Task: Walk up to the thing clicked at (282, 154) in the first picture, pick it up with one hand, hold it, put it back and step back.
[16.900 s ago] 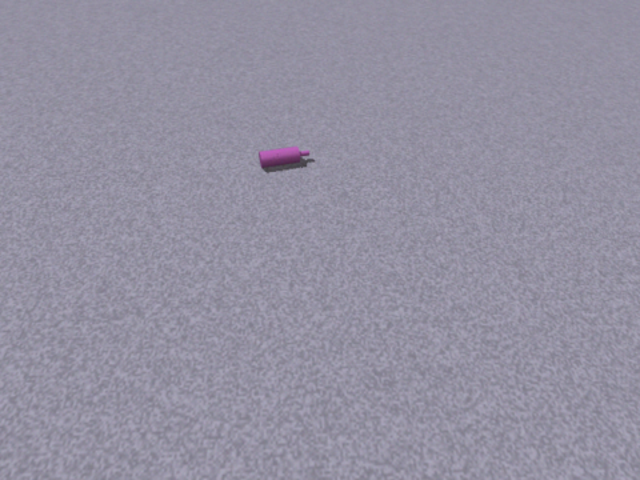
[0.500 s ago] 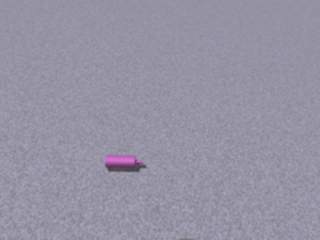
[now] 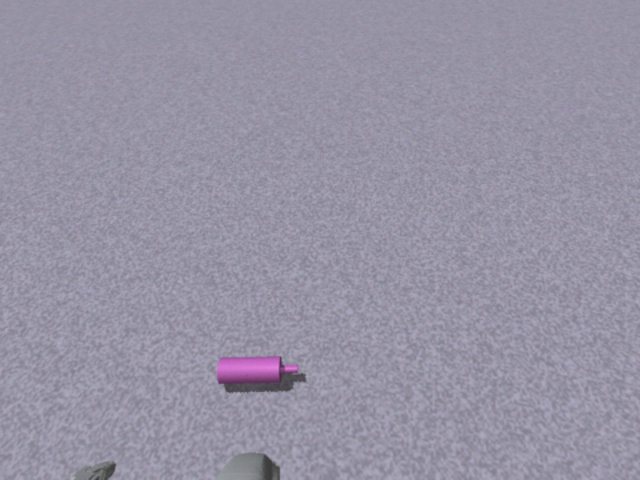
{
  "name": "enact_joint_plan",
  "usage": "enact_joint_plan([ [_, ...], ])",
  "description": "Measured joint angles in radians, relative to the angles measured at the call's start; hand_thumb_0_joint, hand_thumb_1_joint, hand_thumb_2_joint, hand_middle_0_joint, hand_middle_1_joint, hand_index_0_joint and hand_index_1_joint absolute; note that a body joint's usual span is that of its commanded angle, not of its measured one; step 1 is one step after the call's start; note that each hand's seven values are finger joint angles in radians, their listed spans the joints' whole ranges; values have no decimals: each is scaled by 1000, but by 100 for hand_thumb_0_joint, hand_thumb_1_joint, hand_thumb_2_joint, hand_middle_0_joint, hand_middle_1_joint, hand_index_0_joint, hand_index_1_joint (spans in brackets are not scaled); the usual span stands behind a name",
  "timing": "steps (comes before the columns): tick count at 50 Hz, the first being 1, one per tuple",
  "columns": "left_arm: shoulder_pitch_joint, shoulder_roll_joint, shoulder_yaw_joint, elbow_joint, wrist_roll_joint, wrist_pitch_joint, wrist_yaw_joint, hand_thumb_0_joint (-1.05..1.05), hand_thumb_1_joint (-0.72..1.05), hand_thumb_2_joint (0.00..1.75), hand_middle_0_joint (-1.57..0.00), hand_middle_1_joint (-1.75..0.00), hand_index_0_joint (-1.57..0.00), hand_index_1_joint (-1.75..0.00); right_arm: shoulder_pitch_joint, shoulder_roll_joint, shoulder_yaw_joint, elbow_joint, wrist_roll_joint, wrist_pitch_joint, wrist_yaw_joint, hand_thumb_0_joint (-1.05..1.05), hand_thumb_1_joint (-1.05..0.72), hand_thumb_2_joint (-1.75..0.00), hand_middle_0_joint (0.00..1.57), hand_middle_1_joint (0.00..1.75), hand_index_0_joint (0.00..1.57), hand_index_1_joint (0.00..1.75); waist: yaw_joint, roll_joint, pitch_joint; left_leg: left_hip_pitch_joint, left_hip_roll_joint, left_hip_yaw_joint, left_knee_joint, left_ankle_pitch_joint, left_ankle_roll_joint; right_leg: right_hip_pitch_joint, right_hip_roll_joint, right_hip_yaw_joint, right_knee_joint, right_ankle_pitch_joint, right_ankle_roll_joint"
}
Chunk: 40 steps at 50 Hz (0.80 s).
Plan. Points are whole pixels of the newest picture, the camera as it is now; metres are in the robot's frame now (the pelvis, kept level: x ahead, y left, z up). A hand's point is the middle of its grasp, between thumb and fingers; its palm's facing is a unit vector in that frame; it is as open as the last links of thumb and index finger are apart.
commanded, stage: walk up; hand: left
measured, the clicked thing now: (259, 369) +0.52 +0.21 -0.73
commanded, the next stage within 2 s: stand in 1.68 s
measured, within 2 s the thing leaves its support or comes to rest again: neither
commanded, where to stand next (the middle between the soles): +0.16 +0.00 m, yaw +1 degrees
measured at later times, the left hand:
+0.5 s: hand out of the picture +0.14 +0.28 -0.16, palm faces -0.04 -0.92 -0.39, open 7.3 cm
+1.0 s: hand (149, 413) +0.23 +0.26 -0.14, palm faces -0.02 -0.94 -0.35, open 7.3 cm
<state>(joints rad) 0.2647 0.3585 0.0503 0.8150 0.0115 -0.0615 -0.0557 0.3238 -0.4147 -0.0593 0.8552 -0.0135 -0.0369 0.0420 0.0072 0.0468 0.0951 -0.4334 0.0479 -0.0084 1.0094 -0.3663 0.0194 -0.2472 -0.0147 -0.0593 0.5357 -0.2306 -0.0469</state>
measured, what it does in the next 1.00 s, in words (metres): walks ahead: left foot, then right foot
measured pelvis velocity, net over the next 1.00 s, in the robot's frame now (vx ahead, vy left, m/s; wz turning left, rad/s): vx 0.12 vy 0.01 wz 0.00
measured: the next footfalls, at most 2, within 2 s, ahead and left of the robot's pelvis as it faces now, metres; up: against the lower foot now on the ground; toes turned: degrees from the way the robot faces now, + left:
left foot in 0.18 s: +0.17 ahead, +0.14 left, +0.00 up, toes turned -1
right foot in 0.42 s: +0.15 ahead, -0.13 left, +0.00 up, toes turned -2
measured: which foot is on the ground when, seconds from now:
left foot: up 0.00-0.16, down 0.18-1.00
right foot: down 0.00-0.18, up 0.20-0.40, down 0.42-1.00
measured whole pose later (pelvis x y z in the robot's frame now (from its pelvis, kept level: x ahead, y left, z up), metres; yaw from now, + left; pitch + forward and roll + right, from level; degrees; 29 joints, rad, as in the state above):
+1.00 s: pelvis +0.12 +0.01 +0.01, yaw +0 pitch -2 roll +0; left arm 0.07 0.37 0.00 1.08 0.00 -0.02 -0.01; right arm 0.09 -0.36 0.00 1.11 0.00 0.00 0.01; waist 0.00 0.00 0.06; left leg -0.18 0.02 0.00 0.44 -0.22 -0.01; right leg -0.14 -0.04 -0.04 0.44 -0.25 0.02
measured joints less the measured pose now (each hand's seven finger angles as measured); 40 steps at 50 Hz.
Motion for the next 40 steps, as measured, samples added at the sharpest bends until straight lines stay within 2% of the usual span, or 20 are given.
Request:
enact_joint_plan([
  [4,34,20,0,-6,8,9,6,0,91,89,-20,-30,-21,-30,-5,2,-5,0,-12,-2,1,1,-90,-90,21,30,20,30,13,-19,-5,-18,23,21,-211,45,-22,28,4,-5,-14,-25,8],
  [7,44,38,-4,2,3,23,16,0,90,89,-20,-30,-21,-30,-16,5,-4,10,-14,-7,-14,1,-90,-90,21,30,20,30,25,-42,1,25,10,38,-355,139,-17,20,-2,0,52,-82,24],
  [9,44,45,-8,16,-4,41,24,0,91,89,-20,-30,-21,-30,-23,5,-5,17,-16,-15,-27,1,-90,-90,21,30,20,30,22,-54,-2,61,-8,41,-417,205,-11,-1,-11,2,133,-142,37],
  [10,35,49,-8,26,-7,52,28,0,91,89,-20,-30,-21,-30,-33,15,-5,20,-19,-16,-31,1,-90,-90,20,30,20,30,21,-74,2,57,-20,48,-396,188,-12,-16,-18,19,177,-170,29],
  [12,24,52,-9,42,-8,64,33,0,91,89,-20,-30,-21,-30,-48,29,6,13,-16,-20,-27,1,-90,-90,20,30,20,30,17,-94,7,56,-22,55,-369,152,-4,-59,-1,53,294,-275,13],
  [14,22,57,-11,56,-5,68,35,0,91,89,-20,-30,-20,-30,-60,42,16,0,-14,-20,-26,1,-90,-90,21,30,20,30,11,-105,9,70,-17,59,-377,140,1,-98,10,63,379,-307,7],
  [16,21,58,-11,69,-4,64,32,0,91,89,-20,-30,-20,-30,-68,47,24,-10,-14,-21,-26,1,-90,-90,21,30,20,30,7,-108,5,86,-11,64,-395,139,-2,-120,0,59,384,-291,6],
  [19,24,53,-9,88,-2,52,28,0,91,89,-20,-30,-20,-30,-79,39,29,-17,-16,-14,-25,1,-90,-90,21,30,20,30,-3,-91,-1,96,1,61,-396,127,-10,-110,-17,47,279,-248,12],
  [21,28,50,-7,97,2,40,32,0,91,89,-20,-30,-21,-30,-87,28,32,-15,-11,0,-25,1,-90,-90,21,30,20,30,-3,-73,-8,86,11,55,-361,102,-21,-71,-17,40,153,-166,13],
  [22,27,48,-5,103,7,34,36,0,91,89,-20,-30,-21,-30,-92,22,32,-11,-6,8,-26,1,-90,-90,21,30,20,30,-1,-60,-9,78,19,50,-333,84,-28,-56,-11,37,115,-90,26],
  [24,23,38,-6,119,14,28,43,0,91,89,-20,-30,-21,-30,-106,19,31,10,5,28,-31,1,-90,-90,21,30,20,30,2,-33,-14,67,25,26,-288,21,-22,-52,1,24,126,-87,44],
  [26,18,33,-15,130,14,28,43,0,91,89,-20,-30,-21,-30,-118,20,30,34,9,40,-34,1,-90,-90,21,30,20,30,12,-31,-22,73,-2,11,-264,-64,-10,-54,-8,32,141,-109,45],
  [27,13,29,-20,135,13,28,44,0,91,89,-20,-30,-21,-30,-123,18,31,46,12,40,-34,1,-90,-90,21,30,20,30,13,-25,-24,85,-10,9,-282,-62,-4,-51,-11,33,141,-114,48],
  [29,-5,24,-28,145,8,28,45,0,91,89,-20,-30,-21,-30,-134,20,31,69,16,32,-35,1,-90,-90,21,30,20,30,11,-22,-19,112,-17,12,-342,76,-17,-43,-20,33,142,-122,56],
  [32,-40,20,-35,157,-3,31,47,0,91,89,-20,-30,-21,-30,-146,31,37,103,15,23,-30,1,-90,-90,21,30,20,30,12,-26,-18,133,-25,15,-370,67,-33,-24,-29,34,119,-119,63],
  [40,-135,19,-46,195,-14,28,53,0,91,89,-20,-30,-21,-30,-195,57,56,179,19,27,-27,1,-90,-90,21,30,20,30,1,-42,-21,188,-29,13,-451,92,-33,33,-32,29,33,-86,66],
])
